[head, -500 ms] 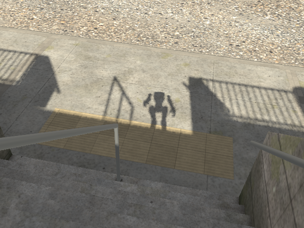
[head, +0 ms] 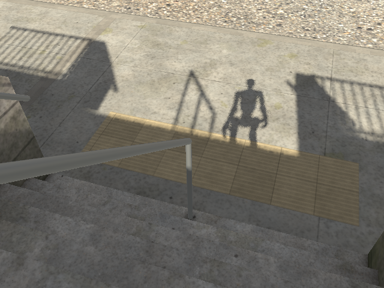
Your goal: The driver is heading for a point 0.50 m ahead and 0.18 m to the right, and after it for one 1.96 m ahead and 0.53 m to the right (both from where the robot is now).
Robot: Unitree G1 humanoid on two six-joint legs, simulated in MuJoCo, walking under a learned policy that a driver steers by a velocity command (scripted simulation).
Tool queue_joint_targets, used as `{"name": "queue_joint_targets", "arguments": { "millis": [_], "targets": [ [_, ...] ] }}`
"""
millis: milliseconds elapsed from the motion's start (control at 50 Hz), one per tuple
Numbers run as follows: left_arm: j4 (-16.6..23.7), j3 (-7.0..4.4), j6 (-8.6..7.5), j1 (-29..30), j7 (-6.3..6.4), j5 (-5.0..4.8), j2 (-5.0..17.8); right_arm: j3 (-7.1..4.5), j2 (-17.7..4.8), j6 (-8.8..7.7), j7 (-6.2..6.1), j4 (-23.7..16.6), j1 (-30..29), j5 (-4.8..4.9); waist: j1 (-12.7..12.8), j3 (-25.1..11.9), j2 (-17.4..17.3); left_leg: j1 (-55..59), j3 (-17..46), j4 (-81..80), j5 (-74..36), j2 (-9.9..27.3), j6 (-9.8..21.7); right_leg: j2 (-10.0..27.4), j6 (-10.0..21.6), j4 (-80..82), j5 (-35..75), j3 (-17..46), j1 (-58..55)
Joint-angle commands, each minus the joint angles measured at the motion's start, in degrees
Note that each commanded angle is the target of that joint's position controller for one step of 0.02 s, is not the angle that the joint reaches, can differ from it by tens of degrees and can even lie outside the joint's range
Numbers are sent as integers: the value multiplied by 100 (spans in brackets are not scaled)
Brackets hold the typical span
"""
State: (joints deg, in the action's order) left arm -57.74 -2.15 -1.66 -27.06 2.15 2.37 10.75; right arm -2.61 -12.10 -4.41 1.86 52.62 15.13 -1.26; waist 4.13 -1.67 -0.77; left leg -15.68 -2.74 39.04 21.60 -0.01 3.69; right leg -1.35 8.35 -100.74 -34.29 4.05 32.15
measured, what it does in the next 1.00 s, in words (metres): goes down, turning right: right foot 0.20 m lower, then left foot 0.21 m lower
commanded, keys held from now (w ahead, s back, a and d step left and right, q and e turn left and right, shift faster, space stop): w+e+shift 0.48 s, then e+shift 0.14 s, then q+shift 0.38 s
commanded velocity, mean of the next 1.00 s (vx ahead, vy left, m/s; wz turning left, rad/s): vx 0.69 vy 0.00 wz -0.52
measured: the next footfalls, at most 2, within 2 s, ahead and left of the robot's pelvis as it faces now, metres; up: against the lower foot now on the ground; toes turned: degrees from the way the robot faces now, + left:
right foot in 0.26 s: +0.20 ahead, -0.11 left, -0.20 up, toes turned -13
left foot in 0.60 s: +0.49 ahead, -0.01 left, -0.41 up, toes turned -36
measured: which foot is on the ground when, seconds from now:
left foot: down 0.00-0.24, up 0.26-0.58, down 0.60-1.00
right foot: up 0.00-0.24, down 0.26-0.60, up 0.62-1.00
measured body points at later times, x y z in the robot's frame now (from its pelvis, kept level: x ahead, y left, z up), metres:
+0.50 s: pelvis +0.30 -0.07 -0.28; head +0.28 -0.08 +0.17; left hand +0.33 +0.17 -0.42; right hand +0.38 -0.33 -0.39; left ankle +0.51 +0.04 -0.92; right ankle +0.16 -0.10 -0.92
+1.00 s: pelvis +0.53 -0.15 -0.51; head +0.53 -0.17 -0.06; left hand +0.81 -0.13 -0.60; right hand +0.28 -0.24 -0.64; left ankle +0.46 +0.01 -1.13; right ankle +0.63 -0.37 -1.21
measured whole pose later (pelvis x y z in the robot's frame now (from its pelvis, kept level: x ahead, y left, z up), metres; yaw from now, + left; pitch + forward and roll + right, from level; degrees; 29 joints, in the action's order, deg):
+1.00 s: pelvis +0.53 -0.15 -0.51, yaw -28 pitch +2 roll +4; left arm -39.1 3.0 -0.8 -3.7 -7.3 6.8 12.2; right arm 1.8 -10.5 -6.0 -0.4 57.8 38.3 -5.9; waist -11.1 -1.7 2.9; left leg -20.2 3.3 70.9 51.8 -9.6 3.8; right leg 4.2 -0.4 -34.0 31.0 4.6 37.9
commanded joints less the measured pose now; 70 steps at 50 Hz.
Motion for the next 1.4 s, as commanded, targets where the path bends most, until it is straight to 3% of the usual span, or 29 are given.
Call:
{"name": "queue_joint_targets", "arguments": {
  "millis": [20,120,220,260,280,300,320,360,420,480,560,600,620,640,680,720,760,780,800,820,840,900,980,1040,1080,1100,1160,1220,1400],
  "targets": [
    [537,-104,101,232,-16,59,229,-12,-308,-244,-18,283,1087,79,-220,832,-746,-289,1704,-46,-3534,2452,852,702,-422,2538,2557,699,1926],
    [734,-65,25,806,-377,-99,65,32,-272,-505,-248,85,34,276,320,458,-77,-2950,-302,783,653,1178,-247,305,-329,5201,7833,-260,-1306],
    [191,-392,405,-1111,-181,-127,928,-212,-1111,-265,-322,235,-368,2,1013,-87,-819,-1702,-882,3780,-3701,1623,-349,66,248,4907,5772,-1330,-3388],
    [288,-447,268,-1276,-322,-41,1081,-235,-890,211,-488,208,-535,-246,1551,989,741,-2080,-795,9011,-924,501,-36,454,980,7926,4540,-248,-3276],
    [244,-293,176,-803,-397,-249,1393,-17,-152,258,-514,-513,-630,-225,605,1453,2340,-4563,-719,9696,2482,-153,3,497,545,5430,8978,-43,-3570],
    [166,-166,71,-834,-343,-534,1201,111,-81,212,-441,-1049,-490,-443,38,785,1742,-5486,115,7912,2045,192,26,563,723,5279,8916,1333,-4061],
    [104,-248,46,-1063,-336,-398,1313,42,-405,137,-378,-858,-313,-395,150,374,634,-5531,590,7169,2420,400,-13,1115,1087,5576,6126,2349,-3802],
    [274,-100,-77,-379,-225,-296,1162,12,-350,37,-361,-584,30,-467,-455,68,-147,-5163,818,5972,575,416,-269,970,1049,5473,5312,2525,-2750],
    [640,-46,-160,526,-139,-88,1063,114,-344,212,-461,-475,21,-289,-866,-11,750,-2252,563,4337,-2023,129,-801,946,1398,6111,4431,3508,418],
    [804,52,-277,1017,-37,-352,583,71,-476,96,-243,-812,-729,-176,-776,264,-89,-335,314,1187,-5474,-233,-626,-474,611,4675,1106,1943,1462],
    [964,-71,-28,1211,8,-231,917,18,-375,-27,-308,-670,486,-24,-944,304,1218,754,678,-167,-4841,-297,-239,-465,515,2823,3120,2039,467],
    [1183,-111,42,1905,-71,-193,778,-236,-848,-22,-369,28,2833,108,-2070,-126,642,3036,952,-1586,-5571,344,-106,-823,158,-351,3803,1319,1190],
    [1597,259,-424,932,-543,329,522,-239,-1203,-53,132,1125,5007,-887,-2265,1460,-2972,3911,1256,-3528,-6291,1256,1156,-2020,-689,-3633,-1243,1724,2653],
    [1276,0,-407,-1151,-1008,67,479,-249,-1657,-10,516,102,2960,-646,-265,-25,-1053,4453,2727,402,-12476,2861,2662,-1376,-687,-3912,-1101,830,4023],
    [1874,152,-339,128,-1113,3,509,-136,-1029,-28,315,-412,1036,-635,-519,-328,537,3532,1886,258,-9268,2331,1522,-344,-893,-2503,-295,471,5415],
    [2264,375,-199,766,-1035,271,-14,220,89,-6,92,-66,1088,-271,-50,577,-335,616,2066,-585,-6299,1804,915,546,-1118,-792,1067,275,4804],
    [1972,494,-135,970,-1171,247,41,190,-389,-253,-62,-112,615,-362,-153,829,213,-2795,1119,-862,-4699,620,913,779,-1022,2300,4576,-31,1936],
    [1658,289,84,1143,-529,-130,-30,219,-514,-239,-165,7,1020,486,65,448,906,-3089,1350,-1197,-4023,782,424,212,-913,3537,4882,-632,-889],
    [1120,229,245,603,-278,-140,38,176,-886,-181,-137,24,1280,465,-48,220,304,-3034,1663,-793,-4685,862,302,85,-903,2644,5085,-833,-1433],
    [1838,409,13,1124,-957,384,442,61,-1420,-479,-133,20,598,-455,55,1021,-1641,-3112,1100,-112,-4096,0,156,531,-1122,2233,5397,-68,169],
    [1842,167,-103,1457,-1092,633,1294,-30,-1715,-585,-252,-245,502,-379,-363,470,-570,-1576,1371,613,-2900,154,261,352,-1134,3363,5620,-34,1365],
    [2398,344,-115,3345,-949,586,495,282,-360,-435,-624,1058,4047,-317,-1903,417,-698,2686,3114,1724,-2678,493,264,508,-1121,5562,4811,176,4948],
    [2177,437,123,1829,-893,384,440,248,-1001,-176,-97,-150,1281,-622,-548,576,-201,-3479,2593,1410,181,-30,920,462,-803,6391,7262,-244,-1993],
    [1658,73,-57,119,-585,167,1005,276,-1029,-88,19,-174,1454,-197,11,488,508,-2599,2263,3447,-485,-592,246,543,-585,9446,6859,-658,-4088],
    [1732,-334,-166,-682,-552,446,1938,376,-167,-103,392,-98,3351,11,-501,-2236,1780,-4625,1027,8174,3020,-1105,-616,2746,1698,5747,12599,47,-7948],
    [1840,-311,-138,-172,-760,488,1712,358,-548,-51,377,-625,3383,61,-567,-3031,1122,-4862,956,9010,3411,-668,-788,3551,2262,5625,13165,570,-7380],
    [1953,-326,-171,951,-558,284,1700,493,-301,288,44,-1633,1669,-87,-829,-1063,296,-4512,858,8306,1505,-57,-998,3326,1664,7239,8643,307,-2909],
    [1835,-110,-413,1340,-199,361,1191,510,37,464,232,-1283,2320,-313,-1261,70,56,-3087,534,7257,-631,173,-881,2384,805,8058,4634,-857,-72],
    [1010,-114,-506,518,94,519,1447,367,-201,543,245,-2410,-15,-308,-147,153,736,-5574,316,7693,-253,323,-639,3128,341,8198,1193,-250,-1887]
  ]
}}
Keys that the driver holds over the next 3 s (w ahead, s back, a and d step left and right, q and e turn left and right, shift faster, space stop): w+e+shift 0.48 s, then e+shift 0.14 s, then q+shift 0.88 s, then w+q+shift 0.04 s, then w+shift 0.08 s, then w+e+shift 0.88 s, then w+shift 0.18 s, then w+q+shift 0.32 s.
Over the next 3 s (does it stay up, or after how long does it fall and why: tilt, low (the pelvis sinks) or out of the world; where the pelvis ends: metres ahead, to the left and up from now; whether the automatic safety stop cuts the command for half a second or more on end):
stays up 0.99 -0.18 -0.87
